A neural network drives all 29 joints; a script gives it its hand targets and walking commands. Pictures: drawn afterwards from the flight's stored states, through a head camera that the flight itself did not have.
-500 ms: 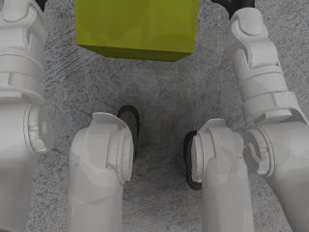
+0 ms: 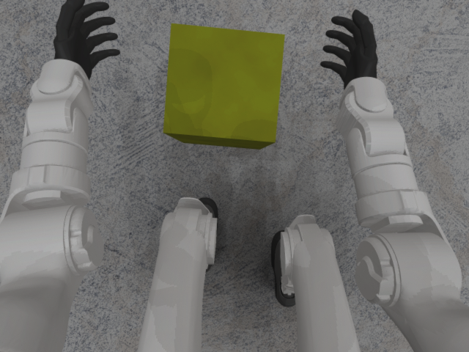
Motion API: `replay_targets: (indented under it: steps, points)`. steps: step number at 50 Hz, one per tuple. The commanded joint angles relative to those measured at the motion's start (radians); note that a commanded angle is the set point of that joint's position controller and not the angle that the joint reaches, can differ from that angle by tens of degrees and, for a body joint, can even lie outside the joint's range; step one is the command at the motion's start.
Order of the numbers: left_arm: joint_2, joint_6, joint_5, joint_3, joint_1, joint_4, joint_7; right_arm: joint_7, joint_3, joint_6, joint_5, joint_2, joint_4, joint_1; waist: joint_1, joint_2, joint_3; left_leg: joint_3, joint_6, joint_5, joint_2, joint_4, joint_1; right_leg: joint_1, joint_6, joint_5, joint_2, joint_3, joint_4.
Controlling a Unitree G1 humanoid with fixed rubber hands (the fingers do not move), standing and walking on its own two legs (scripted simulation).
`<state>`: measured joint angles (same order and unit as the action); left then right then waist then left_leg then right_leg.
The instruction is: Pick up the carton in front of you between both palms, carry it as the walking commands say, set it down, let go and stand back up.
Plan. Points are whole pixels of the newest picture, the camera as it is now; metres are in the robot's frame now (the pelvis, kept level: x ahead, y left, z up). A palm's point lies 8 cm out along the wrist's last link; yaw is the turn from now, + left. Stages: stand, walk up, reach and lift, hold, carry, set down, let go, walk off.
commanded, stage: set down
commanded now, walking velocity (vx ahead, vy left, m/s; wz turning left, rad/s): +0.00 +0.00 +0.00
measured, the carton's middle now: (224, 99) +0.52 +0.11 -0.37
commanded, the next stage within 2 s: let go in 0.42 s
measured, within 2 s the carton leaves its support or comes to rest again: neither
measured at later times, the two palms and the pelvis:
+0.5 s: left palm out of the picture +0.48 +0.31 +0.03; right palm (436, 32) +0.51 -0.09 +0.03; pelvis +0.02 +0.01 +0.13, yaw +2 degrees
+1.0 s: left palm out of the picture +0.34 +0.29 +0.14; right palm out of the picture +0.39 -0.16 +0.15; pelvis +0.09 +0.02 +0.24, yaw +6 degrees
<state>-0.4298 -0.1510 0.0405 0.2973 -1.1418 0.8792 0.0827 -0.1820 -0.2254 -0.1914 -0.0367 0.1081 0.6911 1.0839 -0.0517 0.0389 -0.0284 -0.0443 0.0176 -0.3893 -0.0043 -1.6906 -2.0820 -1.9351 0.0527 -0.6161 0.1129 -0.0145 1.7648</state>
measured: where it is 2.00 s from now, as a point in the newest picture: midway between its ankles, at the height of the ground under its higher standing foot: (244, 264)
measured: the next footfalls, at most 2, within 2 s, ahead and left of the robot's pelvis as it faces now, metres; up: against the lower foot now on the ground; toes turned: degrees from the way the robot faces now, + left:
none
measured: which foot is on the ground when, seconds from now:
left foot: down 0.00-1.00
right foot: down 0.00-1.00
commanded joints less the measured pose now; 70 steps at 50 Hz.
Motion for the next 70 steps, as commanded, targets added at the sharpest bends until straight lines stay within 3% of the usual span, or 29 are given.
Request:
replay_targets:
  steps: [1,9,24,30,37,49,60,65,70]
  points:
    - [-0.156,0.005,0.0,0.027,-0.189,-0.155,0.014,0.0,-0.004,0.005,0.015,0.065,-0.166,0.18,-0.044,-0.085,1.144,0.078,-0.024,0.388,0.041,0.148,1.085,0.215,0.022,0.185,0.035,0.121,-0.268]
    - [-0.121,-0.001,-0.019,0.028,-0.135,-0.163,0.038,0.018,-0.025,0.004,0.034,0.051,-0.162,0.103,-0.02,-0.103,1.096,0.061,-0.026,0.415,0.047,0.306,1.204,0.278,0.02,0.206,0.022,0.108,-0.431]
    - [-0.056,0.037,-0.104,0.056,-0.028,-0.101,0.036,0.065,-0.049,0.049,0.082,0.036,-0.093,-0.022,-0.011,-0.098,0.995,0.024,-0.022,0.435,0.038,0.596,1.434,0.467,0.025,0.265,-0.005,0.085,-0.724]
    - [-0.022,0.027,-0.155,0.028,0.227,-0.213,0.025,0.084,-0.013,0.046,0.14,0.047,-0.178,-0.273,-0.006,-0.108,1.035,0.007,-0.021,0.509,0.035,0.701,1.677,0.615,0.016,0.306,-0.01,0.083,-0.834]
    - [0.039,0.065,-0.101,-0.047,0.493,-0.399,0.015,0.135,0.041,0.092,0.122,0.069,-0.286,-0.512,0.012,-0.114,0.845,-0.022,-0.018,0.556,0.017,0.826,1.84,0.762,-0.016,0.321,-0.033,0.056,-0.959]
    - [0.11,0.155,-0.048,-0.143,1.001,-0.404,-0.018,0.197,0.095,0.195,0.075,0.114,-0.219,-0.964,0.033,-0.104,0.576,-0.059,-0.017,0.711,0.004,0.996,2.039,1.058,-0.033,0.431,-0.054,0.013,-1.155]
    - [0.126,0.176,-0.036,-0.199,1.315,-0.511,-0.028,0.227,0.15,0.222,0.051,0.162,-0.313,-1.227,0.044,-0.012,0.247,0.013,-0.024,0.532,0.043,1.222,2.114,1.514,-0.029,0.56,-0.082,-0.021,-1.388]
    - [0.115,0.13,-0.039,-0.215,1.336,-0.546,-0.019,0.24,0.167,0.181,0.038,0.165,-0.341,-1.258,0.047,0.014,0.074,0.037,-0.026,0.394,0.063,1.263,2.172,1.523,-0.039,0.474,-0.114,-0.038,-1.467]
    - [0.102,0.072,-0.051,-0.21,1.327,-0.559,-0.007,0.242,0.171,0.133,0.033,0.166,-0.344,-1.249,0.046,0.031,-0.035,0.055,-0.034,0.34,0.074,1.238,2.253,1.462,-0.054,0.36,-0.145,-0.054,-1.515]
